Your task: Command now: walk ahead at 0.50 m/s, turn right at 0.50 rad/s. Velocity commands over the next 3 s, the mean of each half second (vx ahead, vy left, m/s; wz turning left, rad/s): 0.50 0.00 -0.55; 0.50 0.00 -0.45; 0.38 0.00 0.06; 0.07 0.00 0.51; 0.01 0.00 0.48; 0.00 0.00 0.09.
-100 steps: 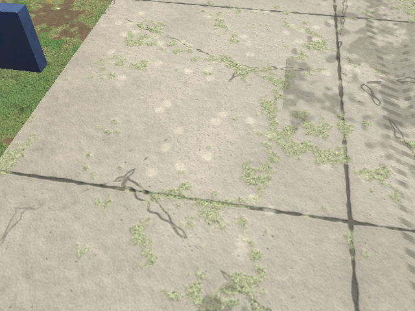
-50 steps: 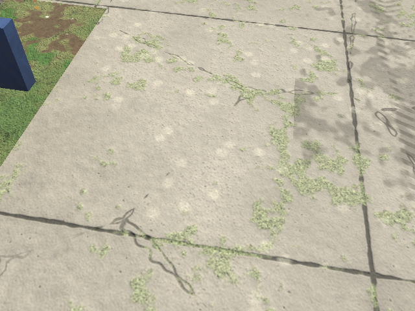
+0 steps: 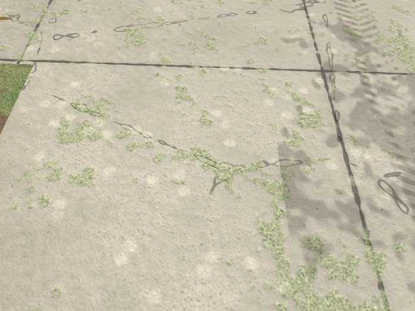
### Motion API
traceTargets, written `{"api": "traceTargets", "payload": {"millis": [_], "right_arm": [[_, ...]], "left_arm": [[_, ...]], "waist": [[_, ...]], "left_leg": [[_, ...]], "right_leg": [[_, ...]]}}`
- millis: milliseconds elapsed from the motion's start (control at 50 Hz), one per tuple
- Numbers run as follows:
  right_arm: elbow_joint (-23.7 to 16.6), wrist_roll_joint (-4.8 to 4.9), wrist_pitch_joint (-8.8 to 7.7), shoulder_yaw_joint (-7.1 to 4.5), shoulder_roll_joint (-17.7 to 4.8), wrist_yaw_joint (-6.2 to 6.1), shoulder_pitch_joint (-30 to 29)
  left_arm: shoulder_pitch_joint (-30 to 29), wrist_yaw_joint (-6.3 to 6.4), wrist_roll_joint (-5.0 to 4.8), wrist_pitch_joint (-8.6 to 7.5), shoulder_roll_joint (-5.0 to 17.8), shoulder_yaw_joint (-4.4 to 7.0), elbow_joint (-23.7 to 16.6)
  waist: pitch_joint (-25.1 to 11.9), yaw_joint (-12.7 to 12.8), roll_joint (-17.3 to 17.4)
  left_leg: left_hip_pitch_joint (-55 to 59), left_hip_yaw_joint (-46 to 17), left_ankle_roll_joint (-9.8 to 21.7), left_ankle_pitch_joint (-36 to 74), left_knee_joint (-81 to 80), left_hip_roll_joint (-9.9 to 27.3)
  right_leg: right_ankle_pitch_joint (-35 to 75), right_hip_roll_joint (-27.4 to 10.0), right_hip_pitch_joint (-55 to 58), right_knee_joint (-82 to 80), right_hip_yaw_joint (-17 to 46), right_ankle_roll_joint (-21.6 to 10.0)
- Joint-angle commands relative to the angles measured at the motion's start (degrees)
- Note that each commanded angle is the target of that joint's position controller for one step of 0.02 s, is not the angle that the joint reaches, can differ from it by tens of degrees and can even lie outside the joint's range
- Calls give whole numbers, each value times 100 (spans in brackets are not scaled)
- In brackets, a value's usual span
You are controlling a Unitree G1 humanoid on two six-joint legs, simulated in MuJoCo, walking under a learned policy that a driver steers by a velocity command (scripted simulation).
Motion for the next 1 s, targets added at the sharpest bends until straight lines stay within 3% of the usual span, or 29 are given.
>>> {"api": "traceTargets", "payload": {"millis": [20, 140, 220, 280, 300, 320, 340, 360, 380, 400, 420, 440, 480, 500, 540, 620, 780, 820, 840, 880, 900, 920, 940, 960, 980, 1000], "right_arm": [[-126, 32, -140, -54, -422, -24, 409], [-29, 8, -135, -38, -516, -52, 790], [92, 2, -48, -83, -702, -117, 1123], [100, -14, 61, -140, -915, -160, 1071], [85, -19, 122, -168, -1007, -160, 1033], [41, -4, 184, -189, -1082, -139, 980], [-71, 14, 213, -186, -1079, -102, 869], [-421, 85, 201, -68, -471, -30, 981], [-791, 75, 134, -129, -711, 44, 564], [-935, 57, 83, -129, -771, 71, -79], [-939, 86, 12, -82, -689, 76, -73], [-827, 40, 19, -89, -669, 57, 58], [-775, -157, 227, -86, -637, 71, 296], [-801, -184, 320, -87, -612, 97, 274], [-924, -170, 417, -65, -555, 136, 37], [-1299, -144, 467, -58, -662, 147, -978], [-1836, -84, 340, 93, -623, 244, -2215], [-1883, -64, 285, 104, -662, 249, -2142], [-1817, -61, 262, 84, -722, 231, -1847], [-1463, -31, 205, -39, -988, 115, -707], [-1253, -51, 147, -96, -1113, 36, 118], [-1187, -179, 120, -176, -1525, -56, 996], [-1071, -231, 171, -304, -1970, 5, 931], [-1160, -36, 229, -210, -1409, 84, 463], [-1230, 11, 223, -110, -997, 107, -28], [-1192, -31, 197, -53, -805, 123, -176]], "left_arm": [[160, -110, 44, 113, -112, -29, -272], [-1158, -254, 30, 92, -116, -137, -780], [-1666, -297, 70, 78, -31, -154, -1040], [-1317, -236, 98, 89, 128, -77, -1011], [-893, -206, 96, 76, 220, -24, -909], [-289, -165, 101, 33, 343, 52, -741], [562, -87, 165, -16, 622, 186, -481], [722, -10, 204, -33, 1267, 351, -507], [764, -5, 39, 38, 1569, 402, -634], [610, 32, -21, 84, 1406, 357, -558], [346, 61, -79, 63, 1124, 283, -547], [50, 81, -86, 19, 893, 221, -597], [-147, 113, -164, -88, 663, 127, -650], [-49, 105, -188, -154, 667, 117, -641], [196, 95, -185, -214, 842, 143, -599], [821, 86, -163, -202, 908, 142, -548], [1482, 179, -92, -200, 904, 86, -494], [1440, 222, -72, -223, 928, 68, -476], [1284, 232, -70, -240, 986, 68, -495], [1081, 210, -40, -277, 1149, 91, -495], [990, 174, -51, -297, 1131, 79, -501], [1130, 144, -65, -323, 710, -34, -672], [2096, 129, -274, -281, 368, -68, -611], [1749, 169, -31, -235, 779, -49, -506], [1165, 123, -14, -226, 780, -43, -595], [837, 87, -8, -226, 703, -75, -675]], "waist": [[-3, 100, 645], [306, -117, 637], [375, -237, 652], [69, -15, 841], [-179, 161, 877], [-549, 397, 830], [-1022, 812, 489], [-1501, 590, -617], [-1823, 543, -600], [-1036, 529, 62], [-493, 314, 204], [-253, 44, 439], [-307, -233, 275], [-362, -251, 270], [-314, -228, 178], [-71, 143, -22], [70, 548, -195], [96, 456, -251], [63, 281, -278], [-451, -213, -256], [-900, -636, -83], [-1709, -836, 585], [-2035, -262, 2083], [-1327, -159, 972], [-577, -97, 458], [-306, -72, 229]], "left_leg": [[322, -941, 316, 1231, -1202, 1611], [579, -63, 274, 1987, -1199, 1468], [1298, 252, 282, 2726, -951, 1677], [1724, 527, 227, 4981, 43, 1722], [1782, 562, 229, 5466, 754, 1727], [1596, 573, 195, 5269, 1761, 1718], [736, 629, 11, 4084, 3247, 1592], [-1510, 552, -276, -198, 5213, 922], [-2820, -630, -454, -2122, 6336, 2], [-3407, -1127, -393, -1466, 6206, 401], [-3255, -1121, -363, -949, 5707, 600], [-2878, -1163, -371, -744, 5193, 768], [-2237, -1212, -508, -673, 4722, 874], [-2188, -1174, -569, -642, 4614, 854], [-2330, -1094, -676, -400, 4263, 820], [-3076, -1075, -756, 344, 3387, 732], [-3136, -974, -525, 983, 1710, 303], [-2578, -967, -334, 973, 1279, 215], [-2039, -948, -215, 836, 1060, 131], [-630, -812, 12, 403, 822, -217], [489, -968, 157, 601, 568, 19], [1780, -2421, 416, -78, 629, 1331], [2660, -5236, 1237, -91, -176, 2561], [1933, -5399, 1152, -881, -471, 2332], [1122, -4350, 1037, -834, -569, 2079], [670, -3656, 903, -236, -685, 1781]], "right_leg": [[575, -286, -746, 22, 83, 66], [1532, -165, -793, -1867, -391, 113], [1132, -7, -605, -2651, -759, -112], [311, 464, 87, -2871, -1050, -420], [38, 671, 525, -2971, -1094, -546], [-14, 862, 1259, -3268, -1054, -685], [39, 720, 2575, -3763, -574, -896], [-355, -958, 4252, -3940, 1896, -1472], [-62, -1697, 4703, -4845, 4363, -1993], [257, -1521, 4248, -4998, 3393, -1760], [846, -1341, 3482, -5068, 2706, -1543], [1463, -996, 2904, -5130, 2171, -1274], [2215, -579, 2315, -5204, 1588, -1112], [2485, -471, 2281, -5210, 1500, -1087], [2614, -343, 2154, -5277, 1378, -1074], [2385, -297, 2504, -5395, 1606, -872], [3140, -381, 3431, -5041, 1782, -774], [3473, -490, 3438, -4978, 1803, -644], [3827, -504, 3324, -4862, 1741, -525], [5279, -337, 3307, -3735, 1549, -328], [4860, -76, 2891, -2633, 1326, -237], [2835, 290, 2008, -958, 1050, -157], [-1532, 1319, 301, 684, 607, 74], [-1198, 874, -180, 1031, 879, -11], [-682, 654, -214, 832, 832, 11], [-439, 487, -148, 560, 763, 26]]}}
Next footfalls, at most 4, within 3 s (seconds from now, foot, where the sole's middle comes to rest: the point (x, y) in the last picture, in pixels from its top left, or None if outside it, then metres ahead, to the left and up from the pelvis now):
0.34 right None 0.31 -0.12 -0.78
0.90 left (244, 251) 0.68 -0.11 -0.78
1.42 right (322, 222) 0.81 -0.41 -0.78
1.88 left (258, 223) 0.80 -0.17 -0.78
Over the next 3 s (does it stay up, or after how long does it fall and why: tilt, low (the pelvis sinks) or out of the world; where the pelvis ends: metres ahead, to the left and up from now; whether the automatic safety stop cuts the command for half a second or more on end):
stays up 0.71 -0.26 0.00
